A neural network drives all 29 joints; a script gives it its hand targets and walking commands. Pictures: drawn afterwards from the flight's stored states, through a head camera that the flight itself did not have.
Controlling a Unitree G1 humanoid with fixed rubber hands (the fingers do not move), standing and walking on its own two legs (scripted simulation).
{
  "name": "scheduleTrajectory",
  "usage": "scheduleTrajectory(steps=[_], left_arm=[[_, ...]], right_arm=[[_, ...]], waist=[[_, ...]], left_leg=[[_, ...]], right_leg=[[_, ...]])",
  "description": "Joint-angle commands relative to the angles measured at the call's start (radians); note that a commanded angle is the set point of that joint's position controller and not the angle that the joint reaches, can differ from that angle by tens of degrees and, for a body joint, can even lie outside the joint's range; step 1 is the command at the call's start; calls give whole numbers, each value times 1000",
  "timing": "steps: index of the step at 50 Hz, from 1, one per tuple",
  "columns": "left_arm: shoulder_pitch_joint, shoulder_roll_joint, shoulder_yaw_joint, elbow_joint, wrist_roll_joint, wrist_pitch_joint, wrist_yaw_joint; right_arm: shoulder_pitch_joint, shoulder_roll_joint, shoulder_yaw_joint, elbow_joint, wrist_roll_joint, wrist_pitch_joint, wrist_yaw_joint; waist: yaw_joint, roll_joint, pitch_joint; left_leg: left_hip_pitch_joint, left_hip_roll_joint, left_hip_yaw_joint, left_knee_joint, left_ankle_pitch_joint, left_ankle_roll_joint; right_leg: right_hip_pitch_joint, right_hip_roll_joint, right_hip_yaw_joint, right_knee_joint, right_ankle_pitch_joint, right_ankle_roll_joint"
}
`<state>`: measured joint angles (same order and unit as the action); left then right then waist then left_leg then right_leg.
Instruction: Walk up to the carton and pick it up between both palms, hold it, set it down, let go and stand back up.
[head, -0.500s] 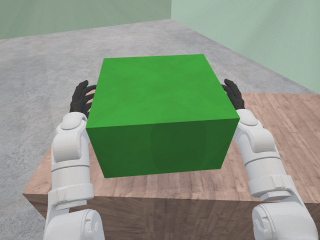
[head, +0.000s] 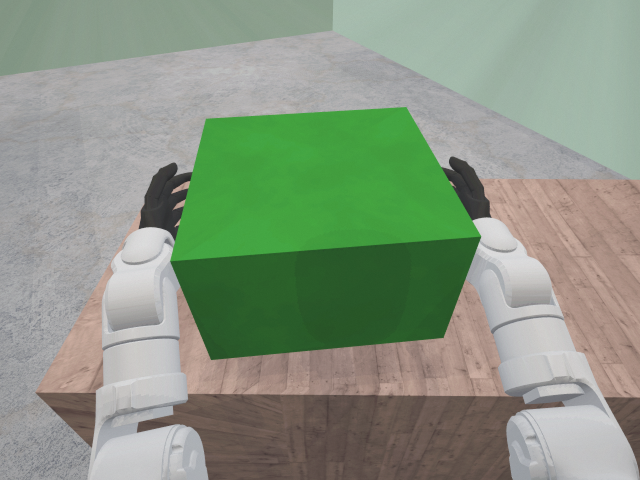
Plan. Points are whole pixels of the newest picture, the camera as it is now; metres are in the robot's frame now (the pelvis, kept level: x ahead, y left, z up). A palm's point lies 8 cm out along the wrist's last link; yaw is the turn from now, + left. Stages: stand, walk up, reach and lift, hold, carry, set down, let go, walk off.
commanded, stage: hold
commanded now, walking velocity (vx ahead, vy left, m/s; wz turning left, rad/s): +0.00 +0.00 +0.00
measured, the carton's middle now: (317, 221) +0.39 -0.01 +0.16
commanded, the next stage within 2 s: none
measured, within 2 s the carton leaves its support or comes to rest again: neither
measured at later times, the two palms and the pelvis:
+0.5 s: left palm (157, 227) +0.37 +0.18 +0.18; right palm (466, 216) +0.36 -0.19 +0.18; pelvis +0.00 +0.00 +0.00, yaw +0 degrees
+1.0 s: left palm (158, 235) +0.36 +0.18 +0.18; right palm (468, 221) +0.35 -0.19 +0.18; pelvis +0.00 +0.00 +0.00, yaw +0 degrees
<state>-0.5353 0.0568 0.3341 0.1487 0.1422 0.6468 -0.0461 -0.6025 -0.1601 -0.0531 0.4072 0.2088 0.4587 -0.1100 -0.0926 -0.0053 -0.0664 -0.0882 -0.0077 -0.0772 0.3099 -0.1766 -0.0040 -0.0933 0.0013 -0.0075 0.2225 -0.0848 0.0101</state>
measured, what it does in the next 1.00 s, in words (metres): stands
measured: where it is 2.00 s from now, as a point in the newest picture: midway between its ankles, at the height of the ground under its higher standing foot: outside the picture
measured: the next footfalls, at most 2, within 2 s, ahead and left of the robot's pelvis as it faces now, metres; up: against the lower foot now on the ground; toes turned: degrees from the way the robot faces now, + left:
none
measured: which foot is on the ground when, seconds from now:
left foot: down 0.00-1.00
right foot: down 0.00-1.00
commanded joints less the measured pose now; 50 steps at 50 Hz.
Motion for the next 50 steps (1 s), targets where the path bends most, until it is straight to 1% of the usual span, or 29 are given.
scheduleTrajectory(steps=[1,2,3,6,7,9,10,14,16,17,18,22,26,28,29,30,31,33,34,35,36,37,41,43,44,46,48,49,50], left_arm=[[-616,-498,-519,-162,-133,-48,-148],[-627,-500,-516,-169,-136,-47,-149],[-636,-502,-516,-161,-134,-46,-148],[-639,-504,-512,-154,-126,-40,-149],[-648,-492,-497,-142,-121,-39,-150],[-660,-497,-505,-154,-126,-40,-150],[-670,-499,-502,-131,-127,-38,-151],[-687,-487,-483,-86,-121,-42,-158],[-661,-501,-488,-83,-123,-42,-158],[-684,-499,-491,-96,-129,-47,-158],[-685,-505,-498,-90,-137,-51,-158],[-687,-517,-526,-120,-149,-64,-149],[-635,-496,-489,-101,-120,-48,-154],[-642,-510,-514,-142,-131,-45,-154],[-642,-511,-516,-144,-133,-43,-152],[-631,-512,-524,-156,-137,-43,-150],[-634,-515,-543,-193,-148,-47,-148],[-614,-513,-558,-219,-157,-43,-144],[-605,-502,-556,-220,-154,-41,-144],[-614,-488,-532,-201,-144,-40,-147],[-606,-490,-529,-199,-144,-37,-149],[-600,-495,-529,-193,-138,-32,-149],[-641,-495,-532,-207,-144,-34,-144],[-644,-495,-532,-188,-146,-36,-145],[-627,-488,-516,-156,-134,-32,-146],[-658,-494,-505,-136,-132,-34,-150],[-657,-506,-514,-141,-137,-36,-147],[-679,-501,-508,-133,-137,-38,-146],[-683,-508,-522,-139,-144,-41,-144]], right_arm=[[-699,556,361,-337,106,-61,128],[-727,556,366,-356,110,-65,130],[-723,549,355,-339,111,-63,132],[-720,543,340,-317,105,-64,138],[-733,546,340,-303,102,-62,139],[-725,551,333,-298,94,-64,140],[-746,546,322,-298,87,-66,141],[-768,563,309,-266,70,-71,142],[-751,560,310,-267,68,-74,141],[-775,570,316,-282,75,-76,140],[-779,568,313,-292,75,-78,138],[-758,559,325,-300,83,-80,136],[-714,542,322,-253,86,-69,140],[-716,544,334,-283,101,-75,141],[-735,542,341,-304,107,-77,141],[-713,538,338,-299,109,-75,138],[-717,547,356,-338,122,-81,136],[-694,533,361,-369,129,-75,128],[-670,525,360,-361,126,-68,125],[-700,530,364,-365,123,-64,127],[-684,526,357,-357,118,-59,128],[-696,526,359,-371,119,-61,129],[-711,534,349,-351,109,-57,136],[-726,543,348,-351,106,-59,138],[-716,538,339,-324,101,-58,138],[-732,542,320,-293,83,-59,143],[-729,547,318,-289,83,-67,151],[-757,548,317,-286,83,-68,152],[-750,550,312,-290,79,-71,153]], waist=[[5,7,-387],[19,7,-400],[12,24,-380],[12,32,-351],[20,18,-337],[9,26,-364],[8,28,-349],[14,8,-346],[6,10,-356],[11,10,-380],[4,9,-391],[-11,37,-423],[6,11,-334],[-1,34,-379],[5,39,-390],[-8,40,-374],[-3,45,-413],[-17,39,-428],[-22,37,-401],[-3,23,-389],[-6,21,-374],[4,35,-366],[5,29,-375],[7,30,-375],[11,30,-341],[13,22,-337],[8,32,-361],[15,29,-381],[5,36,-385]], left_leg=[[-19,-54,66,-32,260,-53],[-21,-53,64,-31,253,-51],[-24,-55,67,-31,249,-55],[-27,-52,72,-39,224,-58],[-31,-53,76,-45,204,-51],[-34,-53,78,-49,184,-48],[-45,-53,79,-55,160,-46],[-57,-56,85,-65,112,-34],[-51,-53,83,-65,126,-37],[-55,-56,83,-57,142,-37],[-55,-58,82,-53,151,-38],[-11,-54,70,-30,224,-58],[-27,-52,72,-46,210,-53],[-10,-53,70,-31,260,-59],[-4,-53,70,-24,276,-62],[11,-53,68,-17,303,-67],[23,-56,67,-5,343,-72],[35,-54,62,5,374,-79],[30,-55,62,3,368,-79],[13,-58,65,-7,331,-70],[1,-57,67,-17,309,-68],[-12,-57,67,-21,288,-66],[-15,-49,70,-36,240,-62],[-27,-54,71,-38,219,-53],[-33,-55,76,-43,198,-50],[-51,-50,80,-65,134,-45],[-41,-47,75,-62,141,-45],[-35,-48,77,-57,142,-46],[-28,-48,79,-53,146,-49]], right_leg=[[265,57,-15,46,221,-5],[260,57,-17,47,208,-7],[248,57,-16,44,195,-9],[226,54,-16,35,145,-18],[224,54,-17,31,130,-15],[227,50,-13,32,125,-15],[222,49,-15,29,103,-16],[220,43,-15,26,81,-8],[231,46,-12,26,102,-12],[243,47,-14,34,121,-7],[243,48,-13,36,138,-6],[234,56,-19,42,174,-12],[231,59,-21,32,143,-13],[243,58,-17,40,190,-14],[242,60,-18,42,197,-14],[238,62,-18,41,221,-13],[256,65,-19,48,256,-12],[266,70,-18,52,295,-12],[260,68,-17,52,298,-11],[260,66,-20,48,271,-8],[255,64,-19,47,254,-9],[253,60,-18,43,228,-13],[235,62,-20,39,168,-17],[229,54,-14,36,161,-12],[219,53,-12,31,147,-13],[211,52,-15,28,83,-15],[207,50,-15,27,84,-19],[207,52,-16,30,79,-19],[203,54,-19,31,86,-19]])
